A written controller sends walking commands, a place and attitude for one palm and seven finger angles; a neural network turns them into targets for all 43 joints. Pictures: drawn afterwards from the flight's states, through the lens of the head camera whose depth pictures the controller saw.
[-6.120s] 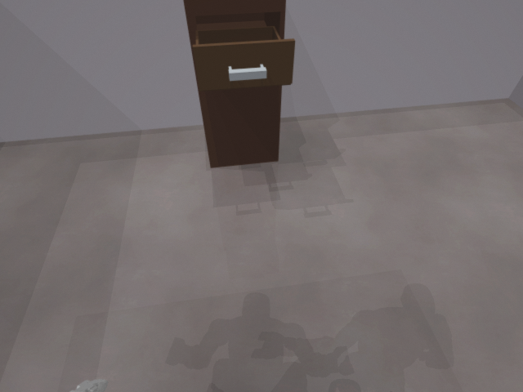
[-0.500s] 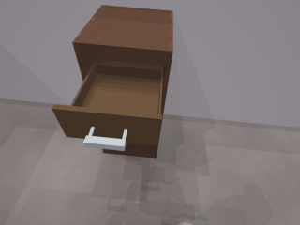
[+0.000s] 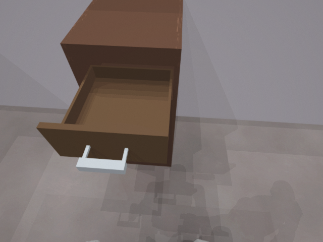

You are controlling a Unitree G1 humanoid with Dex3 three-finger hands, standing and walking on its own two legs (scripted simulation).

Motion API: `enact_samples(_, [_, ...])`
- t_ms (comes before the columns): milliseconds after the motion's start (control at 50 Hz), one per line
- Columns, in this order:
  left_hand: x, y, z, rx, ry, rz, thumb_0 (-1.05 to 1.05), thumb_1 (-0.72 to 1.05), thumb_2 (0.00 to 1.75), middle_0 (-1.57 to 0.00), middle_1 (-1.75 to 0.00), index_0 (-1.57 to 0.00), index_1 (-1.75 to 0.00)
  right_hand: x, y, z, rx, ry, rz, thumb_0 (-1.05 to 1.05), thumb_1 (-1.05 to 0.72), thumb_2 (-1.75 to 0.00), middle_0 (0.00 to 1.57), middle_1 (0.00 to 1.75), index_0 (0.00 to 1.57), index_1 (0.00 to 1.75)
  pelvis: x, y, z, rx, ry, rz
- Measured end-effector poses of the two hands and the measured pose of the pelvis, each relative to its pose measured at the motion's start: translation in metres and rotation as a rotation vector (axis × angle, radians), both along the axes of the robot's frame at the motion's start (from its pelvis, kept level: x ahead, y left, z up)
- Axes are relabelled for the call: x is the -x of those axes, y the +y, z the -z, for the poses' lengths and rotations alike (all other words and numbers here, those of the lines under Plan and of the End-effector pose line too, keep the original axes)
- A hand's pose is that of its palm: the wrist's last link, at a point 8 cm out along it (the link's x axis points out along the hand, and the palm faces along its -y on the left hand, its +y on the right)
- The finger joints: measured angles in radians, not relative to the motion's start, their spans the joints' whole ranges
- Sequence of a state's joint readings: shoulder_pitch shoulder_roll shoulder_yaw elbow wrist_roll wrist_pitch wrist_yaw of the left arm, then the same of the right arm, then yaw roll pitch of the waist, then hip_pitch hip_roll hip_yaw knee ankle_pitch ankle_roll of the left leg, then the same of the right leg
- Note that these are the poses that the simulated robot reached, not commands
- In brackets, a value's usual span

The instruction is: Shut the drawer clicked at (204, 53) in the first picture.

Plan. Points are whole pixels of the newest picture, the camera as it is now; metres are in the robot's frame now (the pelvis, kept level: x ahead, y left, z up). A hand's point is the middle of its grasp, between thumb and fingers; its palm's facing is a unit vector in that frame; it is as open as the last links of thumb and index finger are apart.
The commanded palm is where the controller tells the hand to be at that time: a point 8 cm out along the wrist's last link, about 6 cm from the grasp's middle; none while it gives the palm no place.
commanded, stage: come to a stop and stand still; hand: left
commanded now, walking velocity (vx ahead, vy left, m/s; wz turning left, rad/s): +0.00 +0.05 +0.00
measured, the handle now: (104, 158) +0.34 +0.18 -0.03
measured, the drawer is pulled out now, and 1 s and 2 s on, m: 0.29 0.29 0.29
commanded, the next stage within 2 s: look again from close up in 0.82 s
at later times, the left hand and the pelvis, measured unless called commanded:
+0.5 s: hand out of the picture -0.06 +0.16 -0.16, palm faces +0.00 -0.98 -0.20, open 7.3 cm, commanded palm none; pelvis -0.05 +0.00 +0.01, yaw -2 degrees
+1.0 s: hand out of the picture -0.08 +0.14 -0.16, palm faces -0.01 -0.98 -0.18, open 7.3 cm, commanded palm none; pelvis -0.06 -0.01 +0.01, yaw -1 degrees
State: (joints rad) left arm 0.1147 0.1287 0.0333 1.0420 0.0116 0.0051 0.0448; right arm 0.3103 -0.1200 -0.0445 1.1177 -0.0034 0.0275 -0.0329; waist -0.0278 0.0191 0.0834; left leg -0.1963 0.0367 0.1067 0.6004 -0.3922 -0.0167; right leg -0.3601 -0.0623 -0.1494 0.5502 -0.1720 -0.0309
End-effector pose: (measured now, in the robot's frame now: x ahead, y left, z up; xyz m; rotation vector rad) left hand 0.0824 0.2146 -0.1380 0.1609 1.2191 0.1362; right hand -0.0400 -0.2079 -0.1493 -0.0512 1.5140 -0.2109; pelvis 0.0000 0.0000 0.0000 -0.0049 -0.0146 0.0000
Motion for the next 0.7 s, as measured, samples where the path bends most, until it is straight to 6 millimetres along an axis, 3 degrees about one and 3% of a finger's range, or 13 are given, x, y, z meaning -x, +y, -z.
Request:
enact_samples(200, [0.06,0.036,-0.003,-0.028,0.099,-0.046,-0.01,0.92,0.9,-0.2,-0.3,-0.2,-0.3,-0.021,0.002,-0.014,0.055,-0.148,-0.043,0.0,-0.91,-0.9,0.19,0.3,0.2,0.3,0.018,0.015,-0.008,-0.021,-0.013,0.029])
enact_samples(360, [0.114,0.021,-0.009,-0.052,0.185,-0.039,0.0,0.92,0.9,-0.2,-0.3,-0.2,-0.3,-0.023,-0.01,-0.002,0.027,-0.186,-0.047,0.01,-0.94,-0.9,0.2,0.3,0.2,0.3,0.035,0.007,-0.006,-0.033,-0.019,0.052])
enact_samples(480, [0.144,-0.002,-0.012,-0.01,0.22,-0.025,0.0,0.91,0.9,-0.2,-0.3,-0.2,-0.3,0.0,-0.015,-0.007,0.01,-0.167,-0.039,0.0,-0.93,-0.9,0.19,0.3,0.2,0.3,0.047,-0.002,-0.013,-0.024,-0.025,0.038])
enact_samples(700, [0.161,-0.028,-0.005,0.045,0.216,-0.026,0.01,0.92,0.9,-0.2,-0.3,-0.2,-0.3,0.067,-0.01,-0.013,-0.014,-0.031,-0.02,0.0,-0.91,-0.9,0.19,0.3,0.2,0.3,0.061,-0.014,-0.016,-0.017,-0.02,0.034])
